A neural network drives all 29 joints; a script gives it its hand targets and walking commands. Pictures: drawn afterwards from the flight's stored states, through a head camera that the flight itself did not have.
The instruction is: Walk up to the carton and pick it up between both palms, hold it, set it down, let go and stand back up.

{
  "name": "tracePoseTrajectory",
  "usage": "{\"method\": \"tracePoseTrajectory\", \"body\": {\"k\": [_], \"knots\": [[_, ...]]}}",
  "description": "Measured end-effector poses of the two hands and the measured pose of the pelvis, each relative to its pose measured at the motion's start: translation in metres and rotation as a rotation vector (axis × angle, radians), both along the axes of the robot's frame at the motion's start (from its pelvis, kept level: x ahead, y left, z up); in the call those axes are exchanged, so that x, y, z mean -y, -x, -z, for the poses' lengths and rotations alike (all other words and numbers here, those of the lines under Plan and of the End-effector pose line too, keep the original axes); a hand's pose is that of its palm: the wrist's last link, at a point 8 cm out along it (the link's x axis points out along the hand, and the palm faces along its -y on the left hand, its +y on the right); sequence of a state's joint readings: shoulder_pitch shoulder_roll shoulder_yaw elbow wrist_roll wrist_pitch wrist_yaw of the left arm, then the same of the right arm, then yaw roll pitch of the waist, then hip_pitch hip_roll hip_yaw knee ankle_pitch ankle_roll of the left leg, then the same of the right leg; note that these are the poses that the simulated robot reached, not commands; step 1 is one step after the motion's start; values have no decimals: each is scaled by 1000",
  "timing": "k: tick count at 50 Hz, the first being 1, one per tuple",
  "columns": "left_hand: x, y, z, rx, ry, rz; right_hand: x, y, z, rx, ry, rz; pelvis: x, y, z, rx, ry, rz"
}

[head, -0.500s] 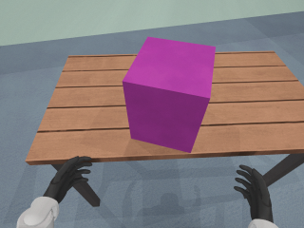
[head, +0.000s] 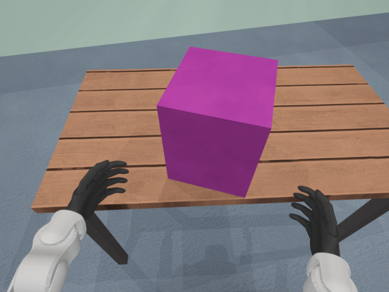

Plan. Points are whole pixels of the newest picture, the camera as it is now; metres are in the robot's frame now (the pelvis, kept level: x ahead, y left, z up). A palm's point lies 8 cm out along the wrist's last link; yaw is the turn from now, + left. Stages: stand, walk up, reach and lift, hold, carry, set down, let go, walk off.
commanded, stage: reach and lift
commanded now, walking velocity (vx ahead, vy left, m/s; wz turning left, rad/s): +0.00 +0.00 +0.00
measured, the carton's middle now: (218, 124) +0.46 -0.01 +0.06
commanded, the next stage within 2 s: none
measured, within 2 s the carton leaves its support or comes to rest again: neither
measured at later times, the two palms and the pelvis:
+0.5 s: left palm (89, 152) +0.31 +0.22 +0.14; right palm (318, 191) +0.27 -0.17 +0.11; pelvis +0.00 +0.00 +0.00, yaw +0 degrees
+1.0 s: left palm (108, 109) +0.38 +0.19 +0.18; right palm (320, 152) +0.32 -0.18 +0.15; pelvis +0.00 +0.00 +0.00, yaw +0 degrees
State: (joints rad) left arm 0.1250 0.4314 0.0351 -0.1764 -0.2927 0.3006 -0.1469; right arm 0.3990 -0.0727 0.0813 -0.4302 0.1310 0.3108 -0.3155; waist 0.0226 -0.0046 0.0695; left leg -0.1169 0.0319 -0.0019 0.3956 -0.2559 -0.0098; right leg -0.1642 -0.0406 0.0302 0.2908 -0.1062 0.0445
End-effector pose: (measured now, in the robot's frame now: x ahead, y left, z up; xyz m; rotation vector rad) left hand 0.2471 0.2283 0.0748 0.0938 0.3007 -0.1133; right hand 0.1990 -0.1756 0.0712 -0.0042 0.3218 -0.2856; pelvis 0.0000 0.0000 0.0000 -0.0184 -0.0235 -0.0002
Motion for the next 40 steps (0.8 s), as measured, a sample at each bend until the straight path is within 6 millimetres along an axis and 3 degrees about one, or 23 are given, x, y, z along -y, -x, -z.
{"method": "tracePoseTrajectory", "body": {"k": [12,24,40], "knots": [[-4,-24,-20,-10,-3,-19,-5,-28,-13,26,-8,-5,-1,-2,0,-3,1,0],[8,-59,-63,60,3,18,-2,-66,-38,78,-3,7,0,1,0,2,0,0],[25,-101,-88,62,11,58,1,-104,-60,126,-22,24,0,2,0,2,0,0]]}}
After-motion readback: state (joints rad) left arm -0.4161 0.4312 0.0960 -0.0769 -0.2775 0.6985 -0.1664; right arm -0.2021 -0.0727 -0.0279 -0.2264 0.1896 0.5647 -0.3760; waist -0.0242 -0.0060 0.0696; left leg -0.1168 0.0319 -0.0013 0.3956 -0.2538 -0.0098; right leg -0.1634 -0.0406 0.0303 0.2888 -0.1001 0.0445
